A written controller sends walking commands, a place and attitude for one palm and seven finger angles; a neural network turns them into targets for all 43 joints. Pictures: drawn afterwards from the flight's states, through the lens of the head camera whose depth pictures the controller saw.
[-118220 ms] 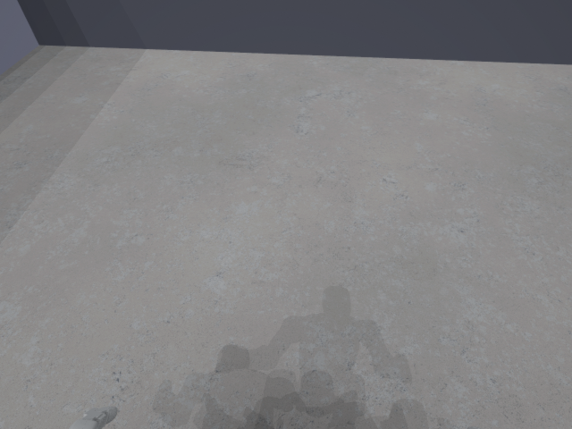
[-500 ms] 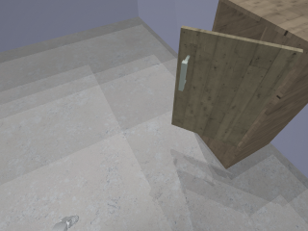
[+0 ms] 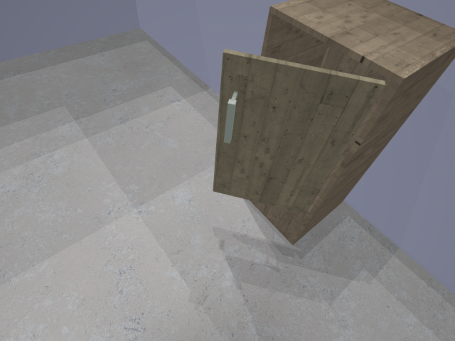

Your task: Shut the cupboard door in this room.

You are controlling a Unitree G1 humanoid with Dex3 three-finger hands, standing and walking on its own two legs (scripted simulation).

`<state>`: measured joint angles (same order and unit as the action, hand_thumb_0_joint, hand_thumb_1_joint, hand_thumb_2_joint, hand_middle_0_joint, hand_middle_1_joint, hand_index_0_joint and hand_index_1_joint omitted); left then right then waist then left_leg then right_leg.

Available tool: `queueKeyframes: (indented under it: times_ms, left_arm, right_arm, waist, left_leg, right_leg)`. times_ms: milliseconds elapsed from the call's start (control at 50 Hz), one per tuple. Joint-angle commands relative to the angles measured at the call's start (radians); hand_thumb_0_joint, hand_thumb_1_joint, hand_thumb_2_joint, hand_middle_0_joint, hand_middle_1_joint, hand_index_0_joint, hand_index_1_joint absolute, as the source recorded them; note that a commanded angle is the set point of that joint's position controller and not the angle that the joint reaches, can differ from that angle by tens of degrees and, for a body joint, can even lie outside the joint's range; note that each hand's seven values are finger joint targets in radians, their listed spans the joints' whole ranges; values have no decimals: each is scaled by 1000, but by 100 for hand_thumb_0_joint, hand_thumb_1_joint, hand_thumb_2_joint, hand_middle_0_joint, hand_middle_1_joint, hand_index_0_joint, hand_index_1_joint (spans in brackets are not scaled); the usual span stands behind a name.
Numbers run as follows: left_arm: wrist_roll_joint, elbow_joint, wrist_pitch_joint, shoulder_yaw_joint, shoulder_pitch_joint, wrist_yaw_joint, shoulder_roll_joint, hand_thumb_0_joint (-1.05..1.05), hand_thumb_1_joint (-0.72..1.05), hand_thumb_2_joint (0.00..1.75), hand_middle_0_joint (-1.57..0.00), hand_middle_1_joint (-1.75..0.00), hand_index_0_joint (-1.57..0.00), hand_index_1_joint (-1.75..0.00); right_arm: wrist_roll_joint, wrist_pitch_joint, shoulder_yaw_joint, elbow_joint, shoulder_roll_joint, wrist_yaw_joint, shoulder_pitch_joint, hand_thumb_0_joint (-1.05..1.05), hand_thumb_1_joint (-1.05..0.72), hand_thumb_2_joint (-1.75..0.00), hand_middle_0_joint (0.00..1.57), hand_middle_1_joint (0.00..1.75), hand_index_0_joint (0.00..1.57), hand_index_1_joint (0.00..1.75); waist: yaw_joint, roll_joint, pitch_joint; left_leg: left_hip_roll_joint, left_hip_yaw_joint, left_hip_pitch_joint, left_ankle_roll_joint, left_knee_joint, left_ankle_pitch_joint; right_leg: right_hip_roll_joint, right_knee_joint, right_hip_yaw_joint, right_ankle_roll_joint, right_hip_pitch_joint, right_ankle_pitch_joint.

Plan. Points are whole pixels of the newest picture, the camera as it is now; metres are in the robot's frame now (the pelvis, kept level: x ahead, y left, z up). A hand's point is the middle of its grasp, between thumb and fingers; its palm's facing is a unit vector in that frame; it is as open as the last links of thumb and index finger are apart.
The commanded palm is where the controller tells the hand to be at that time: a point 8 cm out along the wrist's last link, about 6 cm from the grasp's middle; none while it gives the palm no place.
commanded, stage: turn to face it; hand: left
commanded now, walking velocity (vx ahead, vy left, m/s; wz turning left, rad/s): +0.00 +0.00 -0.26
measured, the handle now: (231, 118) +0.67 +0.04 -0.04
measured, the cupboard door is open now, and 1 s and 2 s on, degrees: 38 38 38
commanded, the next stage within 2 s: take the last steps up to it in 0.10 s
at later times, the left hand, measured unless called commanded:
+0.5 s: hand out of the picture +0.10 +0.14 -0.15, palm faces -0.08 -0.98 -0.21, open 7.4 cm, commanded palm none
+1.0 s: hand (177, 286) +0.24 +0.12 -0.16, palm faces -0.09 -0.98 -0.20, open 7.3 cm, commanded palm none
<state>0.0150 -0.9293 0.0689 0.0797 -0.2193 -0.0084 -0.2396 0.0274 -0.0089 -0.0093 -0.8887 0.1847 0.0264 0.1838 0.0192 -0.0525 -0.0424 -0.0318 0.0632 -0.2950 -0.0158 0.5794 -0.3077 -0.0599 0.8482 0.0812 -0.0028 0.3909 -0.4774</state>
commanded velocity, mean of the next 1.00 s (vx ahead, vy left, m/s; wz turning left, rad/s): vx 0.11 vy -0.02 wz -0.09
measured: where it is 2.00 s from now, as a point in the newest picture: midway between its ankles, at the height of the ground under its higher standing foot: outside the picture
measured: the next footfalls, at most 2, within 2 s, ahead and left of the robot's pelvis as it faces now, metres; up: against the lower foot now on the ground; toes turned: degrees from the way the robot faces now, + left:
right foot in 0.34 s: +0.01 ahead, -0.14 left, +0.00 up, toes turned -9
left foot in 0.70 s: +0.19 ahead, +0.06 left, +0.00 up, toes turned +0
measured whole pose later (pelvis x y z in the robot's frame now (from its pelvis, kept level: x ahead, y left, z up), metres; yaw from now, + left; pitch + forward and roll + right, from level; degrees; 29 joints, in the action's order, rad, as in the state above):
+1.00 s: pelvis +0.16 -0.06 +0.01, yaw -8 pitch -2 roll +0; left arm 0.02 -1.02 0.00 0.05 -0.20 0.00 -0.19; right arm 0.03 0.01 0.00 -1.08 0.14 0.03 0.33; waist -0.01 -0.01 -0.06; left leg -0.05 0.12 -0.15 0.01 0.48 -0.30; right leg 0.05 0.62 -0.04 0.00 0.35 -0.22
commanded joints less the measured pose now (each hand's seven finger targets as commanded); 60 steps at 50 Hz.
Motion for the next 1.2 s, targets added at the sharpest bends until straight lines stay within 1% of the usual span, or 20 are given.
queueKeyframes:
  times_ms: [0,180,260,280,320,360,440,580,640,660,680,700,760,900,960,1000,1020,1040,1100,1180]
  left_arm:
    - [11,76,-18,30,-1,-5,-94,0,90,90,-20,-30,-20,-30]
    - [4,73,-23,-6,67,-7,-27,0,90,90,-20,-30,-20,-30]
    - [7,31,-29,-3,-17,-14,-44,0,90,90,-20,-30,-20,-30]
    - [11,10,-34,9,-73,-15,-71,0,90,90,-20,-30,-20,-30]
    - [17,-24,-53,36,-168,4,-221,0,90,90,-20,-30,-20,-30]
    - [12,-10,-62,24,-108,20,-153,0,90,90,-20,-30,-20,-30]
    - [7,-6,-98,-3,-35,18,-77,0,90,90,-20,-30,-20,-30]
    - [11,-85,-116,0,-140,18,-89,0,90,90,-20,-30,-20,-30]
    - [-5,-102,-111,-4,-111,16,-67,0,90,90,-20,-30,-20,-30]
    - [-5,-98,-109,-10,-145,14,-24,0,90,90,-20,-30,-20,-30]
    - [-14,-80,-111,-24,-158,13,19,0,90,90,-20,-30,-20,-30]
    - [-5,-57,-107,-27,-106,17,-1,0,90,90,-20,-30,-20,-30]
    - [7,-61,-95,-20,-28,5,-2,0,90,90,-20,-30,-20,-30]
    - [5,-78,-67,-34,-62,6,65,0,90,90,-20,-30,-20,-30]
    - [5,-108,-65,-24,-145,18,10,0,90,90,-20,-30,-20,-30]
    - [11,-100,-77,-17,-117,29,-91,0,90,90,-20,-30,-20,-30]
    - [9,-84,-74,-16,-71,28,-126,0,90,90,-20,-30,-20,-30]
    - [10,-67,-65,-19,-32,29,-132,0,90,90,-20,-30,-20,-30]
    - [9,-69,-70,-11,-17,46,-109,0,90,90,-20,-30,-20,-30]
    - [17,-55,-58,10,-21,63,-124,0,90,90,-20,-30,-20,-30]
  right_arm:
    - [8,19,-41,52,187,30,50,0,-90,-90,20,30,20,30]
    - [5,10,-62,-36,206,22,150,0,-90,-90,20,30,20,30]
    - [0,1,-68,-53,214,11,121,0,-90,-90,20,30,20,30]
    - [-4,0,-68,-49,199,7,93,0,-90,-90,20,30,20,30]
    - [-9,2,-42,14,106,-7,-6,0,-90,-90,20,30,20,30]
    - [0,-1,-55,6,124,-17,-8,0,-90,-90,20,30,20,30]
    - [4,6,-52,-53,102,-32,71,0,-90,-90,20,30,20,30]
    - [-2,38,-37,-51,49,-34,41,0,-90,-90,20,30,20,30]
    - [1,59,-37,-112,76,-19,188,0,-90,-90,20,30,20,30]
    - [8,71,-51,-141,144,-12,289,0,-90,-90,20,30,20,30]
    - [17,71,-67,-158,232,-1,388,0,-90,-90,20,30,20,30]
    - [13,55,-62,-157,232,9,395,0,-90,-90,20,30,20,30]
    - [5,61,-30,-129,126,17,254,0,-90,-90,20,30,20,30]
    - [1,48,-29,-131,116,18,149,0,-90,-90,20,30,20,30]
    - [-15,26,-32,-140,96,17,104,0,-90,-90,20,30,20,30]
    - [-27,8,-28,-144,40,3,155,0,-90,-90,20,30,20,30]
    - [-28,-7,-33,-155,35,0,211,0,-90,-90,20,30,20,30]
    - [-25,-17,-36,-166,21,-3,228,0,-90,-90,20,30,20,30]
    - [-21,-28,-43,-167,49,7,208,0,-90,-90,20,30,20,30]
    - [-28,-31,-50,-133,52,9,156,0,-90,-90,20,30,20,30]
  waist:
    - [-9,233,30]
    - [-63,255,105]
    - [-20,216,87]
    - [13,149,75]
    - [83,-265,-8]
    - [34,-146,-94]
    - [-38,-98,-88]
    - [-6,-44,-12]
    - [-78,-3,27]
    - [-101,170,99]
    - [-123,371,151]
    - [-128,291,119]
    - [-76,200,-51]
    - [-14,173,0]
    - [35,103,1]
    - [4,-106,-12]
    - [-26,-127,4]
    - [-42,-58,-3]
    - [-19,-214,44]
    - [10,-115,117]
  left_leg:
    - [-282,-218,107,-120,-273,485]
    - [-275,-91,263,-132,-176,665]
    - [-265,-89,77,-84,-170,170]
    - [-215,-47,-32,-43,-109,-22]
    - [-12,75,-374,47,333,-366]
    - [-55,-47,-409,31,502,-212]
    - [-70,-23,-284,53,453,-34]
    - [-26,43,-170,44,90,-20]
    - [10,56,123,27,-113,161]
    - [-120,-127,311,-25,-145,270]
    - [-358,-404,449,-140,-221,394]
    - [-424,-469,394,-210,-280,355]
    - [-345,-312,164,-179,-324,363]
    - [-234,-69,72,-131,-276,435]
    - [-153,-17,-8,-45,-167,275]
    - [-19,39,-48,31,-70,-81]
    - [-4,42,26,34,-22,-147]
    - [4,30,88,30,24,-157]
    - [-5,-9,10,41,142,-190]
    - [16,-52,-78,50,239,-250]
  right_leg:
    - [62,305,-11,-29,136,13]
    - [61,-86,-130,-28,7,17]
    - [41,-340,-165,1,-233,168]
    - [68,-445,-122,16,-340,188]
    - [423,-694,392,198,-405,-16]
    - [392,-716,312,242,-288,-99]
    - [289,-678,83,199,-193,197]
    - [286,-572,54,204,-351,524]
    - [207,-381,-21,138,-237,557]
    - [127,-178,-69,91,-99,425]
    - [30,63,-168,49,90,-19]
    - [37,224,-101,58,140,-151]
    - [130,283,-62,40,169,1]
    - [102,-146,-143,-2,-87,170]
    - [102,-383,-121,-12,-260,423]
    - [295,-483,114,70,-237,629]
    - [377,-518,136,126,-158,591]
    - [378,-524,123,135,-86,530]
    - [376,-469,129,181,-211,921]
    - [419,-420,115,230,-339,1114]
